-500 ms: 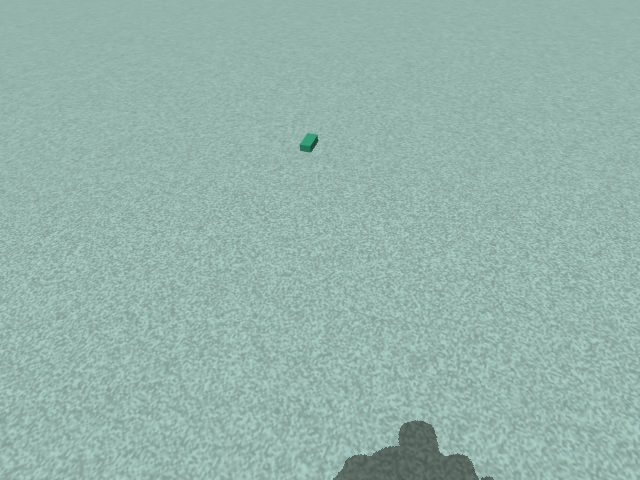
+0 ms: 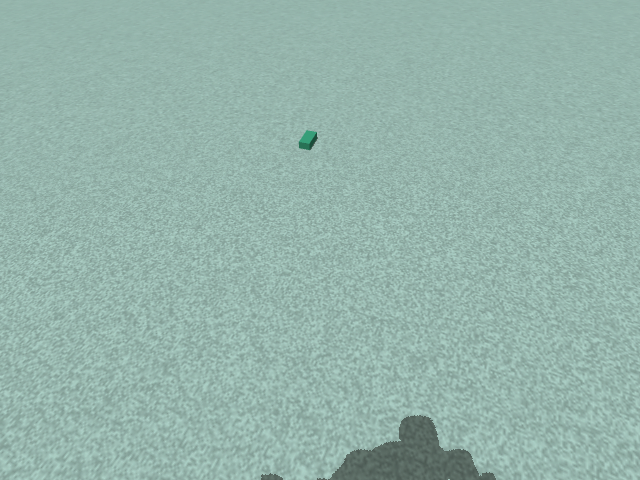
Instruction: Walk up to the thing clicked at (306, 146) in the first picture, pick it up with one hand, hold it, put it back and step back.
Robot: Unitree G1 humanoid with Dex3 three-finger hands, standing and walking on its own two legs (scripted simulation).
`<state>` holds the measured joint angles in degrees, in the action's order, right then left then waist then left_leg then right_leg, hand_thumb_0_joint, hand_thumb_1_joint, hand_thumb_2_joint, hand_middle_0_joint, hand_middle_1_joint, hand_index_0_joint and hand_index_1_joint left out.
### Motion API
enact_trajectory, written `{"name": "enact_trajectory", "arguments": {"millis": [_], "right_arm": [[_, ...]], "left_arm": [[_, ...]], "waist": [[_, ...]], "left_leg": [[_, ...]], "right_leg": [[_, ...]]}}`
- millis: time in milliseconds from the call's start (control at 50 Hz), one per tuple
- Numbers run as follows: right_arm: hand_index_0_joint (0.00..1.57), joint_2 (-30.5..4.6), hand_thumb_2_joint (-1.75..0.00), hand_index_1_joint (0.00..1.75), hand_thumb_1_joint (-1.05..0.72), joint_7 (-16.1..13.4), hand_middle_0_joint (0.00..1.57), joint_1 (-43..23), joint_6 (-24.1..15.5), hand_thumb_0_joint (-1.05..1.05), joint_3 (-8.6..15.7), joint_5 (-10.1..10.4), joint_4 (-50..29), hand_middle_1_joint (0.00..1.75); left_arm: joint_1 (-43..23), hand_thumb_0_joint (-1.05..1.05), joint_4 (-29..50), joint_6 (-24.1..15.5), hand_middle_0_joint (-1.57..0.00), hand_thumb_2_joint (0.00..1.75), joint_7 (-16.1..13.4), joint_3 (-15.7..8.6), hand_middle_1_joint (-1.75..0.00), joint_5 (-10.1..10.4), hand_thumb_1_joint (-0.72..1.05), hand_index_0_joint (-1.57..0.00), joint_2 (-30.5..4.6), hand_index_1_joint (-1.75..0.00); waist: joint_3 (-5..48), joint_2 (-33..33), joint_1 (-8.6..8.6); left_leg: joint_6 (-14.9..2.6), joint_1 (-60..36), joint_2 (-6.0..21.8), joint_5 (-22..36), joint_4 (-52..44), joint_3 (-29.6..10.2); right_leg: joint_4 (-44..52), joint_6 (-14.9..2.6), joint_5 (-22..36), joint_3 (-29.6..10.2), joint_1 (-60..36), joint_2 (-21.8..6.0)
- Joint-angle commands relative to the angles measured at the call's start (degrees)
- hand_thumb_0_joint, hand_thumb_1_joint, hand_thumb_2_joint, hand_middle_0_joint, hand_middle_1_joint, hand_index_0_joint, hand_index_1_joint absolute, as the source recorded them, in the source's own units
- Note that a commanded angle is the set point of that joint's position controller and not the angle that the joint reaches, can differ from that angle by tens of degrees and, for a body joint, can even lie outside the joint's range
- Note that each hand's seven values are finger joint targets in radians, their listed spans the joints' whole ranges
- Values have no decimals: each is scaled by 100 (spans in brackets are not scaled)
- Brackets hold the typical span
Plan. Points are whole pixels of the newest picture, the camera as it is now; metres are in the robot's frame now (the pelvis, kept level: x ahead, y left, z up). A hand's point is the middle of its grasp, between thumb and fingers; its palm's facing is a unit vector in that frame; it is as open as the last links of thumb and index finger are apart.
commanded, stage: stand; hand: left
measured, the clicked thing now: (308, 140) +2.01 +0.12 -0.76
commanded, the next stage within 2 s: walk up in 0.62 s
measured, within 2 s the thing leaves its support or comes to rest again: neither
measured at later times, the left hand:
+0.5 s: hand out of the picture +0.07 +0.25 -0.16, palm faces -0.01 -0.94 -0.33, open 7.4 cm
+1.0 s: hand out of the picture +0.09 +0.40 -0.19, palm faces +0.36 -0.87 -0.34, open 7.4 cm
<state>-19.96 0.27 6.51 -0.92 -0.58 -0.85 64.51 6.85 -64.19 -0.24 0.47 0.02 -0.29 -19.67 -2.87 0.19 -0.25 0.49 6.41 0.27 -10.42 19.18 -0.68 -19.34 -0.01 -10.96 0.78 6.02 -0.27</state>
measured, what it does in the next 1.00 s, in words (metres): walks ahead, turning left: left foot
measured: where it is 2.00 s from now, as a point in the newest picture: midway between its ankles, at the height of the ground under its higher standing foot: (294, 363)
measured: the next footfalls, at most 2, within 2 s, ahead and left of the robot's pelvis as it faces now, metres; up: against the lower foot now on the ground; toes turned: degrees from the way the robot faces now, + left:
left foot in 0.96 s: +0.19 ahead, +0.20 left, +0.00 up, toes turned +26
right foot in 1.54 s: +0.61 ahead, +0.04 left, +0.00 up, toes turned +33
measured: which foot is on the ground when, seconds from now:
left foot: down 0.00-0.68, up 0.70-0.94, down 0.96-1.00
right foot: down 0.00-0.98, up 1.00-1.00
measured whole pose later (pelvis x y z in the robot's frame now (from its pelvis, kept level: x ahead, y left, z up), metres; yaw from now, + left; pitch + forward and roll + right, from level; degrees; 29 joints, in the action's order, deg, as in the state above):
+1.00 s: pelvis +0.10 +0.07 -0.04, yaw +16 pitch -4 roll +0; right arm -30.2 3.2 14.8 -2.9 6.7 -1.3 54.9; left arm 10.4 -54.1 2.7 6.3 -9.2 -3.4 -30.9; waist 2.2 -8.3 -2.8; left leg -2.6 22.8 2.9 -14.6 42.2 9.6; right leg -45.0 -2.8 -32.9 9.7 1.9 -10.7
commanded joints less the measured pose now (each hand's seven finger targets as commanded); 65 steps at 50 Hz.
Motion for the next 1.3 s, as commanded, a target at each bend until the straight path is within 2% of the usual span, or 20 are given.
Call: {"name": "enact_trajectory", "arguments": {"millis": [0, 580, 600, 620, 640, 660, 680, 700, 800, 840, 900, 940, 960, 980, 1000, 1020, 1060, 1100, 1200, 1280], "right_arm": [[20, -1178, -90, 30, -90, -106, 20, -217, -109, 0, 238, 43, -348, 30], [20, -1198, -90, 30, -90, -96, 20, -193, -90, 0, 244, 37, -373, 30], [20, -2160, -90, 30, -90, 78, 20, 320, -194, 0, 740, 106, -662, 30], [20, -2140, -90, 30, -90, 142, 20, -119, -222, 0, 710, 51, -830, 30], [20, -1996, -90, 30, -90, 166, 20, -540, -222, 0, 614, -24, -1081, 30], [20, -1652, -90, 30, -90, 188, 20, -1179, -256, 0, 559, -31, -1374, 30], [20, -1583, -90, 30, -90, 182, 20, -1205, -272, 0, 631, -83, -1445, 30], [20, -1815, -90, 30, -90, 217, 20, -1042, -274, 0, 750, -82, -1430, 30], [20, -1854, -90, 30, -90, 494, 20, 224, -164, 0, 789, 36, -1156, 30], [20, -1793, -90, 30, -90, 499, 20, 486, -132, 0, 805, 77, -1174, 30], [20, -1856, -90, 30, -90, 316, 20, 1407, -158, 0, 933, 37, -924, 30], [20, -2430, -90, 30, -90, 121, 20, 2376, -188, 0, 1144, -25, -716, 30], [20, -3020, -90, 30, -90, 5, 20, 2625, -163, 0, 1247, -94, -770, 30], [20, -3280, -90, 30, -90, -37, 20, 1782, -224, 0, 1191, 31, -1149, 30], [20, -3340, -90, 30, -90, -56, 20, 910, -282, 0, 1121, 204, -1388, 30], [20, -3152, -90, 30, -90, -93, 20, 602, -396, 0, 1017, 212, -1446, 30], [20, -2771, -90, 30, -90, -164, 20, 447, -576, 0, 846, 135, -1479, 30], [20, -2588, -90, 30, -90, -162, 20, 468, -659, 0, 804, 130, -1377, 30], [20, -2531, -90, 30, -90, -197, 20, 993, -770, 0, 820, 145, -1244, 30], [20, -2481, -90, 30, -90, -198, 20, 1497, -810, 0, 899, 117, -1282, 30]], "left_arm": [[-228, 0, 332, -141, -20, 90, -108, -222, -30, -26, 90, -20, -1212, -30], [-209, 0, 333, -146, -20, 90, -87, -260, -30, -31, 90, -20, -1254, -30], [-402, 0, 1013, -235, -20, 90, 173, -893, -30, -209, 90, -20, -2111, -30], [-377, 0, 1065, -243, -20, 90, 269, -904, -30, -301, 90, -20, -2095, -30], [78, 0, 1082, -240, -20, 90, 305, -965, -30, -294, 90, -20, -2144, -30], [664, 0, 993, -232, -20, 90, 317, -1028, -30, -246, 90, -20, -2323, -30], [342, 0, 1151, -246, -20, 90, 293, -1055, -30, -159, 90, -20, -2350, -30], [-61, 0, 1315, -207, -20, 90, 350, -1062, -30, -160, 90, -20, -2293, -30], [-1033, 0, 1802, -231, -20, 90, 504, -1081, -30, -289, 90, -20, -2049, -30], [-1126, 0, 1905, -157, -20, 90, 567, -1101, -30, -299, 90, -20, -2144, -30], [-1192, 0, 1929, -38, -20, 90, 570, -1069, -30, -322, 90, -20, -1981, -30], [-1001, 0, 1987, 44, -20, 90, 616, -857, -30, -297, 90, -20, -1421, -30], [-1027, 0, 2139, 44, -20, 90, 702, -680, -30, -279, 90, -20, -1014, -30], [-1005, 0, 2299, 40, -20, 90, 758, -646, -30, -221, 90, -20, -1340, -30], [-713, 0, 2298, 37, -20, 90, 773, -690, -30, -290, 90, -20, -1819, -30], [-513, 0, 2062, 33, -20, 90, 783, -688, -30, -234, 90, -20, -1983, -30], [-116, 0, 1656, 107, -20, 90, 791, -754, -30, -96, 90, -20, -2006, -30], [66, 0, 1626, 177, -20, 90, 798, -776, -30, -97, 90, -20, -2052, -30], [-296, 0, 2009, 242, -20, 90, 841, -777, -30, -206, 90, -20, -1937, -30], [-743, 0, 2065, 278, -20, 90, 851, -819, -30, -301, 90, -20, -1882, -30]], "waist": [[461, -12, 5], [362, 37, 15], [772, -335, -195], [208, -318, -380], [37, -354, -688], [129, -1285, -1093], [13, -1689, -1069], [-80, -1086, -926], [282, -1155, -213], [189, -1162, -62], [208, -444, 425], [281, 1155, 928], [-24, 2371, 994], [-359, 1603, 495], [-725, 1055, 46], [-695, 448, -196], [-348, 258, -372], [-238, 404, -409], [61, 283, -174], [220, 322, 13]], "left_leg": [[-184, -77, 679, 1086, -246, -522], [-176, -40, 663, 621, -376, -540], [-523, 1270, 658, -2168, -138, -1480], [-376, 2534, 526, -2549, -94, -1412], [-27, 3669, 86, -2041, 250, -563], [164, 4475, -311, -1099, 1679, 586], [0, 4673, 267, -1368, 2804, 386], [77, 4242, 510, -1533, 2941, 266], [-36, 2553, 633, -790, 2514, 608], [-10, 1504, 477, -479, 2001, 981], [-80, -337, 7, -280, 1755, 1398], [-448, -1747, 121, -1366, 1252, 561], [-681, -1510, 1361, -3823, -142, -2037], [-989, -145, 2412, -5339, -2042, -4788], [-1343, 774, 2860, -5580, -2517, -5264], [-1177, 962, 2604, -5059, -2383, -4627], [-759, 1170, 1784, -3490, -1588, -2626], [-512, 1415, 1311, -2793, -1409, -1761], [-604, 491, 1037, -1954, -1202, -1495], [-1047, -117, 970, -1453, -1023, -1462]], "right_leg": [[243, -143, 1022, -518, -107, -715], [407, -160, 528, -570, -52, -720], [-519, -329, -2407, -37, -839, -536], [-447, -495, -3149, -430, -1077, -752], [273, -617, -3578, -534, -1974, -1128], [1376, -956, -4025, -1333, -2601, -2111], [1494, -1206, -3418, -1813, -2152, -2909], [1476, -1336, -3032, -1842, -1591, -3015], [1225, -933, -2836, 102, -802, -1924], [953, -799, -2913, 670, 120, -1633], [-535, -763, -3080, 1060, 1575, -1295], [-3245, -593, -2359, 1434, 3016, -587], [-5069, -363, -2586, 1110, 4149, 7], [-5485, -308, -2047, 8, 3981, -8], [-5564, -301, -1740, -594, 3496, -456], [-5518, -205, -1540, -722, 3203, -658], [-4901, -94, -975, -787, 2588, -847], [-4545, 13, -470, -687, 2344, -842], [-4045, 233, 284, -630, 3200, -629], [-3644, 327, 700, -535, 3614, -728]]}}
